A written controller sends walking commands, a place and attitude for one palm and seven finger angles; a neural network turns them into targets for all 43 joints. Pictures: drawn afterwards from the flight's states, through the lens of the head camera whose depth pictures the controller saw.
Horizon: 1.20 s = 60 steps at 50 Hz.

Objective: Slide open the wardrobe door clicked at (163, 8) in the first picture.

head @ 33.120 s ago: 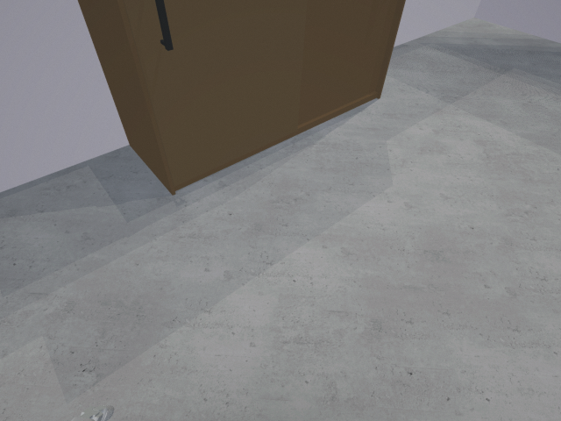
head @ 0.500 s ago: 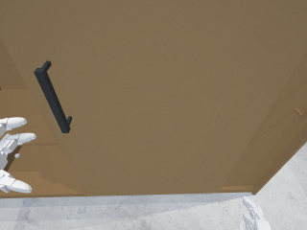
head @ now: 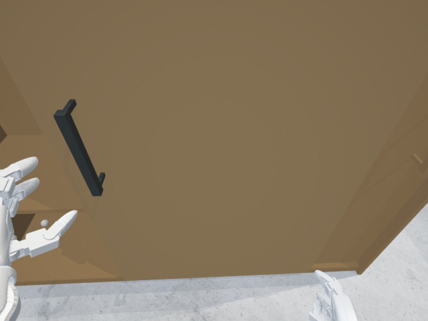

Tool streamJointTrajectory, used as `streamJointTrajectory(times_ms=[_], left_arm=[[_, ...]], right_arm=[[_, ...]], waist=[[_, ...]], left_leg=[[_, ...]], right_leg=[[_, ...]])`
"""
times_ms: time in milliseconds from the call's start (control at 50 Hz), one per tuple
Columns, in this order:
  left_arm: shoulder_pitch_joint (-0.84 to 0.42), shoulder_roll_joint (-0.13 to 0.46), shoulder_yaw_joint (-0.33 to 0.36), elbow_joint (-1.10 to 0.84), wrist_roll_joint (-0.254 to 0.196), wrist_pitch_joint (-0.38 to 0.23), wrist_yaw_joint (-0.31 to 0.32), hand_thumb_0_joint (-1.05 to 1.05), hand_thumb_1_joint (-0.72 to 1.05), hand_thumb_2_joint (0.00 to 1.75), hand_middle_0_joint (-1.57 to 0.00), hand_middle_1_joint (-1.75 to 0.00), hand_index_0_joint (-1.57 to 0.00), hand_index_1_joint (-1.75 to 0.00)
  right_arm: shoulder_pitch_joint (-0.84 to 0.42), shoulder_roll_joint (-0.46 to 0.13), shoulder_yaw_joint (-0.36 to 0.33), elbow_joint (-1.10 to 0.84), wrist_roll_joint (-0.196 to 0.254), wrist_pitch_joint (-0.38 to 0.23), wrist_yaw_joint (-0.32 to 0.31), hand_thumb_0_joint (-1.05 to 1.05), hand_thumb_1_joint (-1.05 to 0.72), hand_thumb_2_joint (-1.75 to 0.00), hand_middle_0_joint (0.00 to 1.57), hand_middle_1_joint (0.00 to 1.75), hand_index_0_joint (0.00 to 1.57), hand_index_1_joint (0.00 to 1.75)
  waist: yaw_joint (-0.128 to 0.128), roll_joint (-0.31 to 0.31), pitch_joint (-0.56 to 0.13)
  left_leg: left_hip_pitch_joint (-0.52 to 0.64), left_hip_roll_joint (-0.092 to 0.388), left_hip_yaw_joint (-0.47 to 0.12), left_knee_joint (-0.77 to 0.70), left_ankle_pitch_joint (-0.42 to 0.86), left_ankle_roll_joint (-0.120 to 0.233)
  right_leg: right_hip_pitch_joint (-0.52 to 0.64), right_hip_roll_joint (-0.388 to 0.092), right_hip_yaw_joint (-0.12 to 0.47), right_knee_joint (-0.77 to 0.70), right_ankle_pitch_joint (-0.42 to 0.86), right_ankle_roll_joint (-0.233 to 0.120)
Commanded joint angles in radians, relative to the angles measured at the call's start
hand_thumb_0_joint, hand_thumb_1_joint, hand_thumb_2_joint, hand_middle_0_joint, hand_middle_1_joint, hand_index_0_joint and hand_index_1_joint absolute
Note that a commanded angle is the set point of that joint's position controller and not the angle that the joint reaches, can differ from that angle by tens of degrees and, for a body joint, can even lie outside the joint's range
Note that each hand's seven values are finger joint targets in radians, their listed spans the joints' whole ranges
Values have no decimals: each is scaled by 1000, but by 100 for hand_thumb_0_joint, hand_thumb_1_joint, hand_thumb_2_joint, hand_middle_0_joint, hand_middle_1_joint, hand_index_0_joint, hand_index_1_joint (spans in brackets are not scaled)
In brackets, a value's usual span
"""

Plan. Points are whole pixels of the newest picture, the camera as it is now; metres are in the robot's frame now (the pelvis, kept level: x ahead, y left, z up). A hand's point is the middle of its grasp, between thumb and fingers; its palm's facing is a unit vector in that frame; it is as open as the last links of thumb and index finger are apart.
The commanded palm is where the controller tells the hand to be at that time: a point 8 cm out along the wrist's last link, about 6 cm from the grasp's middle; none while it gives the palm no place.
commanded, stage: draw the hand back to the body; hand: left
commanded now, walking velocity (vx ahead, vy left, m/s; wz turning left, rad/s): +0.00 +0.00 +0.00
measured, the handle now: (85, 151) +0.42 +0.36 +0.08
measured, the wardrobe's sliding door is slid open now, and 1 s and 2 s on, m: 0.56 0.56 0.56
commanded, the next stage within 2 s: step back with the hand held close in 0.56 s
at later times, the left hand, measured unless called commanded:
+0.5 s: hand (86, 209) +0.21 +0.23 +0.16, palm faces +0.43 -0.82 -0.39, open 7.5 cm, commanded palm +0.17 +0.27 +0.18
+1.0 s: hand (92, 209) +0.21 +0.21 +0.17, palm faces +0.36 -0.81 -0.47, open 7.4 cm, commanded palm +0.16 +0.26 +0.18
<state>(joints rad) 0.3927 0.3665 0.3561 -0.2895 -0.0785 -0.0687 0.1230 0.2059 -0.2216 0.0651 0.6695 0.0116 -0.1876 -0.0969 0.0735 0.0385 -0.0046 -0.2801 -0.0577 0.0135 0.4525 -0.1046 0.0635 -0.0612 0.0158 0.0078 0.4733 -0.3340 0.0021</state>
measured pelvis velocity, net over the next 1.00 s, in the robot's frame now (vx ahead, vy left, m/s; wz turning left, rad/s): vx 0.03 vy -0.04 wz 0.00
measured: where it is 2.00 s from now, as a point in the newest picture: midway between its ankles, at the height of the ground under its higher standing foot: outside the picture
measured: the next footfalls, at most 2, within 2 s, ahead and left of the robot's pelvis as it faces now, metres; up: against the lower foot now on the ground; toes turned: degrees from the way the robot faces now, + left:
left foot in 1.54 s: +0.07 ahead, +0.08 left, +0.00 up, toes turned +3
right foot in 1.80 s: -0.16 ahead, -0.06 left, +0.00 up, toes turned +2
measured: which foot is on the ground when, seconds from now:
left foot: down 0.00-1.00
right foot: down 0.00-1.00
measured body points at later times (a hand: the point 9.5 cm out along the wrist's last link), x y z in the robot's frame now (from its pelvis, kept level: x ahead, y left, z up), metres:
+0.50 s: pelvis +0.03 -0.03 +0.01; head +0.00 -0.05 +0.45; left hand +0.19 +0.27 +0.18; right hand +0.22 -0.25 -0.07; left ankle +0.10 +0.07 -0.73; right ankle -0.04 -0.13 -0.73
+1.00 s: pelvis +0.03 -0.04 +0.00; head +0.02 -0.04 +0.45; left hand +0.19 +0.26 +0.19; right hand +0.22 -0.28 -0.06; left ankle +0.10 +0.06 -0.73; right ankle -0.04 -0.12 -0.73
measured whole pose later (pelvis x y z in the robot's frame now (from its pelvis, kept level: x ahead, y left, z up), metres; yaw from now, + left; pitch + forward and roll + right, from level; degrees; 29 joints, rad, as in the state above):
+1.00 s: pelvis +0.03 -0.04 +0.00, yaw +0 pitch -1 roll +0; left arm 0.57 0.43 0.39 -0.52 -0.08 -0.09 0.08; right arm 0.17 -0.25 0.00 0.52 0.02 0.05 -0.06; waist 0.02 0.02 -0.02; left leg -0.33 -0.01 0.03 0.48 -0.14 0.03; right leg -0.11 0.05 -0.03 0.50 -0.37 0.01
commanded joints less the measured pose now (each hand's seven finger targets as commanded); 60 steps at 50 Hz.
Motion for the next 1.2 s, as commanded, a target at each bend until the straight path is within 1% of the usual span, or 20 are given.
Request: streamJointTrajectory(times_ms=[0, 60, 160, 260, 380, 540, 660, 680, 700, 740, 780, 820, 860, 900, 940, 980, 1060, 1080, 1140, 1180], left_arm=[[-117, 226, 116, -303, 7, -81, 21, 0, 61, 76, -21, -47, -21, -47], [-58, 227, 129, -312, 9, -82, 17, 0, 72, 81, -21, -41, -21, -41], [-12, 176, 83, -331, 3, -87, 1, 0, 90, 90, -20, -30, -20, -30], [-1, 193, 112, -281, -8, -72, -5, 0, 90, 90, -20, -30, -20, -30], [-28, 181, 87, -337, -13, -66, -9, 0, 90, 90, -20, -30, -20, -30], [-3, 204, 114, -316, -16, -50, -13, 0, 90, 90, -20, -30, -20, -30], [-66, 223, 113, -335, -16, -37, -24, 0, 90, 90, -20, -30, -20, -30], [-171, 338, 224, -400, -3, -87, -5, 0, 90, 90, -20, -30, -20, -30], [-78, 254, 168, -294, 0, -90, -12, 0, 90, 90, -20, -30, -20, -30], [-18, 224, 143, -265, 6, -86, -20, 0, 90, 90, -20, -30, -20, -30], [41, 238, 165, -309, -1, -96, -18, 0, 90, 90, -20, -30, -20, -30], [90, 223, 156, -377, -6, -95, -16, 0, 90, 90, -20, -30, -20, -30], [154, 231, 173, -427, -8, -91, -9, 0, 90, 90, -20, -30, -20, -30], [161, 220, 173, -431, -11, -82, -7, 0, 90, 90, -20, -30, -20, -30], [149, 235, 192, -399, -9, -79, -4, 0, 90, 90, -20, -30, -20, -30], [142, 263, 205, -388, -14, -88, 0, 0, 90, 90, -20, -30, -20, -30], [81, 288, 205, -402, -18, -108, 18, 0, 90, 90, -20, -30, -20, -30], [107, 276, 195, -396, -19, -108, 20, 0, 90, 90, -20, -30, -20, -30], [94, 255, 158, -434, -15, -121, 24, 0, 90, 90, -20, -30, -20, -30], [72, 250, 153, -455, -4, -137, 30, 0, 90, 90, -20, -30, -20, -30]], right_arm=[[-165, -124, -52, -180, 1, -56, -10, 0, -90, -90, 20, 30, 20, 30], [-155, -124, -56, -174, -6, -52, -7, 0, -90, -90, 20, 30, 20, 30], [-166, -114, -60, -182, -3, -41, 2, 0, -90, -90, 20, 30, 20, 30], [-158, -117, -68, -183, -5, -13, -1, 0, -90, -90, 20, 30, 20, 30], [-169, -106, -68, -191, -7, -2, -3, 0, -90, -90, 20, 30, 20, 30], [-174, -104, -67, -190, -10, 20, -1, 0, -90, -90, 20, 30, 20, 30], [-181, -107, -69, -193, -5, 49, 0, 0, -90, -90, 20, 30, 20, 30], [-181, -134, -77, -211, -4, 79, -3, 0, -90, -90, 20, 30, 20, 30], [-176, -109, -72, -194, -10, 103, -4, 0, -90, -90, 20, 30, 20, 30], [-162, -109, -79, -219, -2, 135, 6, 0, -90, -90, 20, 30, 20, 30], [-154, -119, -89, -240, 2, 161, 3, 0, -90, -90, 20, 30, 20, 30], [-144, -128, -94, -269, 10, 188, 13, 0, -90, -90, 20, 30, 20, 30], [-144, -130, -96, -287, 10, 197, 19, 0, -90, -90, 20, 30, 20, 30], [-150, -130, -97, -301, 6, 199, 32, 0, -90, -90, 20, 30, 20, 30], [-148, -131, -97, -305, 11, 196, 29, 0, -90, -90, 20, 30, 20, 30], [-145, -117, -91, -309, 14, 198, 19, 0, -90, -90, 20, 30, 20, 30], [-140, -116, -101, -296, 25, 199, 14, 0, -90, -90, 20, 30, 20, 30], [-139, -113, -100, -301, 25, 195, 8, 0, -90, -90, 20, 30, 20, 30], [-145, -129, -97, -300, 20, 178, 2, 0, -90, -90, 20, 30, 20, 30], [-155, -135, -91, -290, 10, 154, -4, 0, -90, -90, 20, 30, 20, 30]], waist=[[-2, 78, -25], [5, 69, -44], [0, 37, -7], [1, -13, -9], [-2, 52, -39], [9, -17, -58], [5, 0, -98], [-36, -13, -8], [-40, -80, -23], [-43, -152, -71], [-52, -107, -153], [-55, -15, -219], [-39, 86, -268], [-34, 94, -192], [-39, 21, -94], [-56, -39, -68], [-54, -149, -146], [-54, -149, -132], [-58, -6, -86], [-57, 126, -41]], left_leg=[[191, 100, -145, -169, -370, -37], [214, 99, -121, -145, -242, -37], [232, 100, -98, -139, -222, -34], [248, 94, -69, -117, -137, -27], [285, 83, -47, -86, -33, -18], [290, 66, -27, -55, 79, -10], [295, 56, -9, -33, 148, -6], [254, 69, -27, 65, 192, 25], [227, 66, -26, 101, 245, 27], [205, 48, 10, 119, 274, 29], [248, 39, 26, 95, 371, 39], [320, 70, 5, 65, 506, 51], [368, 117, -43, 44, 584, 64], [221, 172, -91, 7, 508, 60], [64, 142, -61, 27, 269, 22], [37, 103, -31, 48, 187, 4], [94, 77, 28, 117, 100, -6], [95, 77, 18, 101, 71, -6], [143, 116, -47, 16, 18, -1], [56, 168, -153, -108, -207, 17]], right_leg=[[-206, -8, -9, -133, -25, -35], [-176, -8, -15, -148, 39, -39], [-191, -6, -14, -175, 33, -33], [-189, -7, -14, -198, 55, -26], [-175, -19, 1, -203, 124, -24], [-158, -23, 0, -193, 287, -12], [-117, -35, 6, -175, 456, 2], [-225, -85, 52, -212, 586, 67], [-206, -103, 25, -185, 712, 88], [-141, -109, 7, -135, 955, 133], [-106, -89, -22, -47, 1042, 145], [-133, -59, -31, 28, 909, 130], [-180, -21, -31, 88, 609, 101], [-184, -2, -10, 63, 252, 74], [-148, -30, 8, -80, 355, 54], [-149, -82, 31, -108, 526, 42], [-144, -148, 60, -118, 765, 114], [-161, -146, 51, -111, 703, 104], [-279, -95, 35, -131, 269, 67], [-272, -36, 29, -118, 10, 42]])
